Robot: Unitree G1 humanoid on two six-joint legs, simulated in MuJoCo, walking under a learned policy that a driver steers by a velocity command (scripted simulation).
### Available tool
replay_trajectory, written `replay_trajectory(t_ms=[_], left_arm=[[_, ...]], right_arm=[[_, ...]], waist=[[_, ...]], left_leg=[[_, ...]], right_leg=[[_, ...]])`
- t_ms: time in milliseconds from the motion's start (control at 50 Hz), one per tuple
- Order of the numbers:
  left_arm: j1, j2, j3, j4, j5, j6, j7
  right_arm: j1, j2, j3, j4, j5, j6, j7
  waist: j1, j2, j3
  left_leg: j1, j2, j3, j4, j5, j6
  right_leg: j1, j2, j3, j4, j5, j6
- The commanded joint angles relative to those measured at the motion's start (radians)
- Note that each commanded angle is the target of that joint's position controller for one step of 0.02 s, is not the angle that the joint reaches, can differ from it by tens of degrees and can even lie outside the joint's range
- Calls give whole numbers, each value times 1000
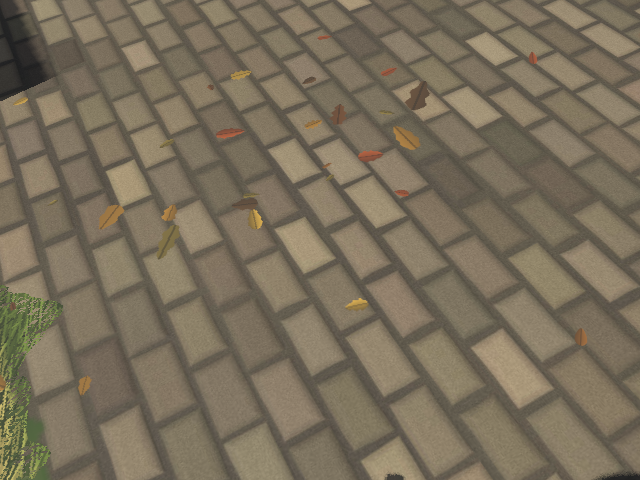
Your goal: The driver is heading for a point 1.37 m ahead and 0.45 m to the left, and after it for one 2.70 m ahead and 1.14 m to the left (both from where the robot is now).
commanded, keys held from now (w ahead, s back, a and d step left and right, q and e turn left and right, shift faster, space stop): shift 0.58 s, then w+shift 0.24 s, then shift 0.02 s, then q+shift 0.16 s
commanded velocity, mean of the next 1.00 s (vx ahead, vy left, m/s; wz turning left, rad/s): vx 0.17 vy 0.00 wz -0.01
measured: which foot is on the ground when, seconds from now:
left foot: up 0.00-0.18, down 0.20-0.88, up 0.90-1.00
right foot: down 0.00-0.64, up 0.66-0.86, down 0.88-1.00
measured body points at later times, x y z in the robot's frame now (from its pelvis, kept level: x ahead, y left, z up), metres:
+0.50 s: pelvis +0.01 +0.02 +0.00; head +0.02 +0.02 +0.45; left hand +0.13 +0.28 -0.13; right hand +0.13 -0.24 -0.13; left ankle +0.00 +0.14 -0.74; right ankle +0.00 -0.10 -0.74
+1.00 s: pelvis +0.11 -0.04 +0.00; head +0.13 -0.06 +0.45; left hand +0.14 +0.24 -0.12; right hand +0.21 -0.31 -0.14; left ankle +0.06 +0.11 -0.66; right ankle +0.07 -0.14 -0.74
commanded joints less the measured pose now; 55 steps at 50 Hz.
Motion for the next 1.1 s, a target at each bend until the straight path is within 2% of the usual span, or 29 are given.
replay_trajectory(t_ms=[20,60,120,180,200,220,240,260,280,360,580,600,640,660,680,700,720,760,800,840,860,880,900,920,940,980,1000,1040,1100], left_arm=[[-75,109,25,-57,0,-29,9],[-64,113,27,-41,-1,-27,8],[-35,137,33,-9,-1,-19,2],[-54,108,19,23,-20,-20,-3],[-23,88,12,38,-15,-28,-4],[18,82,10,42,6,-40,-9],[36,77,12,56,9,-44,-11],[-22,109,16,65,11,-41,-9],[-56,112,21,63,4,-37,-4],[-48,81,20,90,1,-12,8],[-12,80,33,218,-6,-13,25],[22,82,36,242,-14,-11,27],[1,101,47,232,-29,-23,23],[-49,73,39,201,-42,-46,16],[-86,49,33,181,-55,-70,6],[-111,79,41,175,-53,-87,-1],[-107,87,45,175,-53,-101,-7],[-70,58,36,186,-56,-119,-19],[-14,43,35,225,-44,-129,-24],[135,53,48,303,-38,-125,-23],[219,81,63,326,-41,-119,-15],[349,158,87,335,-35,-119,-1],[402,289,108,329,-14,-122,-3],[353,215,88,329,2,-132,-4],[255,137,64,298,-1,-138,-3],[95,85,41,255,-10,-130,1],[71,75,37,248,-3,-124,9],[72,98,41,243,9,-114,31],[46,151,52,223,2,-94,59]], right_arm=[[8,-50,-9,-51,4,-8,-4],[-26,-17,9,-57,6,-10,2],[-45,-28,15,-63,10,-8,7],[8,-17,22,-36,3,-14,11],[18,-39,23,-32,-13,-19,9],[19,-112,10,-35,-20,-20,3],[-16,-102,8,-21,-7,-20,6],[-31,-51,18,-28,-3,-24,13],[-33,-36,24,-21,-9,-28,14],[-20,-24,34,10,-8,-49,11],[-16,-24,46,95,-4,-50,0],[19,-38,40,115,2,-46,-3],[77,-85,22,129,25,-43,-7],[121,-121,12,141,34,-55,-9],[100,-146,1,137,39,-71,-12],[108,-131,0,135,30,-86,-13],[97,-112,3,124,24,-101,-11],[47,-100,6,98,42,-110,1],[25,-121,-2,91,50,-105,9],[45,-110,-1,95,46,-92,12],[61,-68,15,98,38,-91,17],[15,10,40,75,21,-94,25],[15,68,54,23,21,-115,17],[11,-2,36,22,53,-121,9],[7,-45,23,22,68,-118,13],[-2,-46,11,29,51,-92,17],[3,-31,8,23,44,-79,26],[-6,19,16,-6,38,-61,46],[-81,62,29,-71,27,-47,63]], waist=[[-16,-183,-140],[7,-187,-133],[35,-197,-123],[-13,-164,-101],[-6,-124,-117],[42,0,-136],[64,81,-140],[19,45,-108],[8,21,-96],[7,9,-77],[6,-49,-56],[4,-35,-96],[-21,20,13],[-36,104,69],[-29,171,123],[-40,145,131],[-30,110,109],[2,84,57],[34,88,12],[86,37,-27],[122,3,-52],[191,-161,-89],[169,-342,-145],[140,-213,-117],[99,-163,-41],[54,-173,35],[38,-191,39],[28,-169,31],[32,-141,34]], left_leg=[[16,15,-45,1,71,-20],[70,19,-42,-157,73,-17],[152,9,-32,-299,25,-7],[308,-2,-21,-605,259,24],[401,34,-71,-646,413,42],[465,109,-133,-592,615,80],[396,104,-112,-566,487,125],[337,77,-107,-586,353,123],[319,66,-99,-596,309,106],[304,48,-76,-594,308,80],[315,31,-67,-610,294,88],[332,14,-57,-616,79,104],[295,91,-202,-701,-427,183],[314,213,-378,-812,-555,249],[306,327,-520,-912,-532,307],[316,366,-562,-942,-432,326],[368,366,-549,-939,-351,317],[381,301,-396,-918,-205,260],[284,190,-222,-873,-104,224],[161,132,-136,-746,-103,221],[72,100,-124,-630,26,200],[-63,13,-45,-275,86,125],[-263,-96,-49,14,-135,87],[-328,-26,-157,189,-161,97],[-350,25,-176,215,-75,116],[-294,69,-146,143,65,100],[-242,75,-116,112,128,88],[-178,59,-38,33,220,60],[-72,40,32,-205,324,52]], right_leg=[[114,-198,146,-136,492,-182],[133,-191,144,-118,476,-178],[128,-219,202,-106,451,-207],[74,-183,211,-83,359,-161],[39,-150,204,-81,267,-111],[-2,-84,152,-44,160,-62],[37,-33,93,-75,84,-20],[66,-22,77,-64,68,1],[69,-24,74,-49,86,-3],[87,-27,82,-54,142,-9],[115,-26,72,-74,186,13],[116,10,31,-46,-25,4],[-90,30,11,41,-419,-15],[-192,25,-28,136,-353,-12],[-249,-5,-48,246,-192,-12],[-300,-51,0,338,-203,-20],[-352,-78,19,395,-222,-29],[-286,-101,0,264,-198,-41],[-39,-38,-93,88,-99,-21],[216,44,-181,-14,28,10],[373,29,-131,-50,31,2],[514,-171,142,-185,-76,-54],[598,-414,523,-253,23,-199],[514,-475,566,-264,4,-266],[453,-433,422,-266,66,-217],[332,-323,143,-279,301,-108],[284,-287,38,-270,426,-70],[223,-254,-87,-277,559,-65],[155,-224,-206,-259,597,-72]])
Velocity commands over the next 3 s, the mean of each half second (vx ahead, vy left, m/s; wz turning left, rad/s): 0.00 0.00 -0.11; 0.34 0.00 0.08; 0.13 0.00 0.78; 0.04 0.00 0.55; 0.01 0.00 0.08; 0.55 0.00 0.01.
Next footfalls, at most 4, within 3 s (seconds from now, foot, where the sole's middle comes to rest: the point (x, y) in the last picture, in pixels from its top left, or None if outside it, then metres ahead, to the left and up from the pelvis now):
0.20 left None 0.04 0.14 -0.78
0.88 right None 0.11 -0.15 -0.78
1.26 left None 0.35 0.08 -0.78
1.70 right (404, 459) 0.49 -0.08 -0.78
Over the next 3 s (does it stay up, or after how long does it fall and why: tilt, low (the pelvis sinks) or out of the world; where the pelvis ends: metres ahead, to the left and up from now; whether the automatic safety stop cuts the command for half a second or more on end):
stays up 0.53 0.04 0.00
